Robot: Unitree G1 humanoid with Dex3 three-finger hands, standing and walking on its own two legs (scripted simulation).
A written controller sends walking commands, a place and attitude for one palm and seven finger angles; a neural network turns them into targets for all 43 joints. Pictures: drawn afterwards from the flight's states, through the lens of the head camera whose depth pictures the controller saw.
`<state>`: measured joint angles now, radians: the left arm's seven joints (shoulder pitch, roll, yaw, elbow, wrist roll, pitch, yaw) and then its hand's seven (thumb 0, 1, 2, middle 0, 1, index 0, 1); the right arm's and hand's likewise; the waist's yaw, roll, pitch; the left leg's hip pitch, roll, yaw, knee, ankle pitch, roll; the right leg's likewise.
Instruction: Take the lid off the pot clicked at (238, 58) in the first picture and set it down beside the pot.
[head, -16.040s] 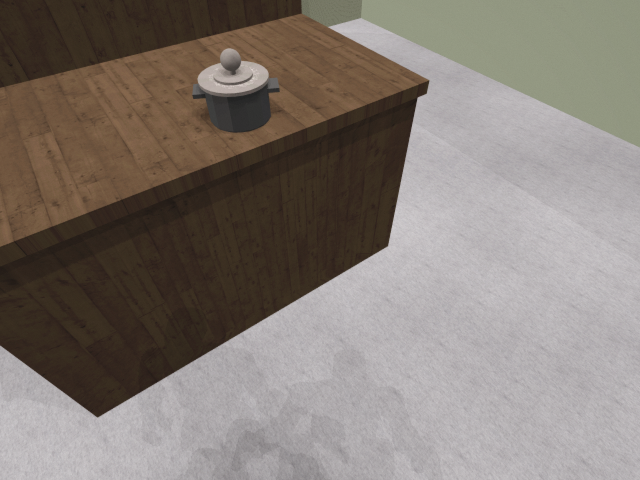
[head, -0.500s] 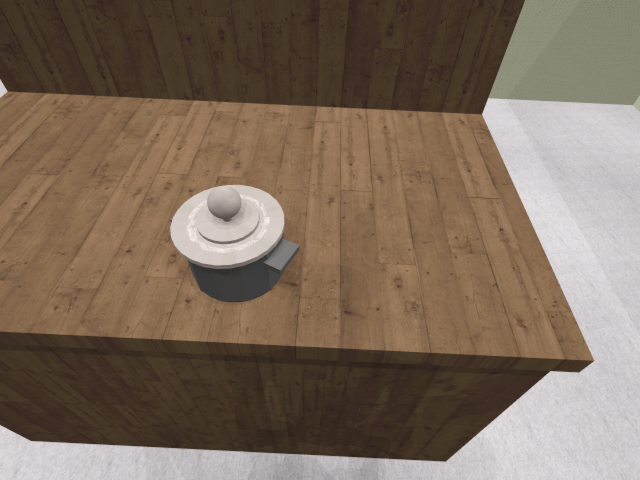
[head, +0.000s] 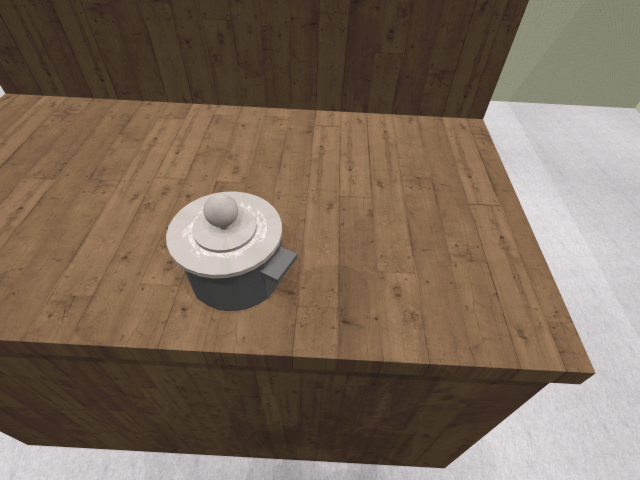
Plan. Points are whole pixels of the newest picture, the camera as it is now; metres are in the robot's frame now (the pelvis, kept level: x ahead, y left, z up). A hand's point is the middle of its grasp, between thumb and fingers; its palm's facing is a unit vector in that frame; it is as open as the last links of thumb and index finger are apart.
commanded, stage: shuffle to correct the standing spot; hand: left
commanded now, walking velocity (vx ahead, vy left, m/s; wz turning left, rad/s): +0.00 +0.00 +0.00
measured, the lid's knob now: (221, 210) +0.42 +0.17 +0.11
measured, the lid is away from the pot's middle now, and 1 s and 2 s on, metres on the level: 0.00 0.00 0.00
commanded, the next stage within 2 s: come to a stop and stand still in 0.22 s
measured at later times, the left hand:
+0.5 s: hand out of the picture -0.03 +0.19 -0.18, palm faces +0.04 -0.98 -0.22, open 7.4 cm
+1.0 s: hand out of the picture +0.00 +0.17 -0.18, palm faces +0.05 -0.98 -0.22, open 7.4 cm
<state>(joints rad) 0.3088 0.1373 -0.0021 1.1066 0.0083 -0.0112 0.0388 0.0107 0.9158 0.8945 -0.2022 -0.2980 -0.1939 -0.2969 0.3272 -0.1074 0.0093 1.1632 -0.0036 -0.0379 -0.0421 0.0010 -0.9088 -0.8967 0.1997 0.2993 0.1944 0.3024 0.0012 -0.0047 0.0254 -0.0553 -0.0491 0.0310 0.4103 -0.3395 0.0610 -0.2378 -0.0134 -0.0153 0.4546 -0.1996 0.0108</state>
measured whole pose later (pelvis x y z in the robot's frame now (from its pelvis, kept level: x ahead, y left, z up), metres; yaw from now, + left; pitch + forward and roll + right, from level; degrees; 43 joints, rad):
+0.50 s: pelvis -0.03 +0.01 -0.01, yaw -1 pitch -1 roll +0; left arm 0.30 0.17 0.02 1.05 0.02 0.02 0.05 0.01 0.91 0.89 -0.20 -0.30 -0.19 -0.30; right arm 0.31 -0.13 -0.02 1.08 -0.01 -0.01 -0.03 0.00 -0.91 -0.90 0.20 0.30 0.19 0.30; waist 0.01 -0.02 0.01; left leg -0.15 -0.07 0.06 0.50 -0.34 0.08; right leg -0.32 -0.03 0.01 0.52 -0.18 0.02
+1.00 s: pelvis +0.02 +0.00 -0.01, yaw +0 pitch +0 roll +0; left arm 0.35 0.11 -0.01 1.11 0.00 -0.01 0.04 0.01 0.91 0.89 -0.20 -0.30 -0.19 -0.30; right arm 0.35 -0.14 0.02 1.05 -0.01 -0.03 -0.05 0.01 -0.92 -0.90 0.20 0.30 0.20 0.30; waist 0.00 0.06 0.00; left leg -0.08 -0.07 0.04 0.49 -0.41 0.07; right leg -0.29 -0.03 0.00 0.59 -0.30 0.01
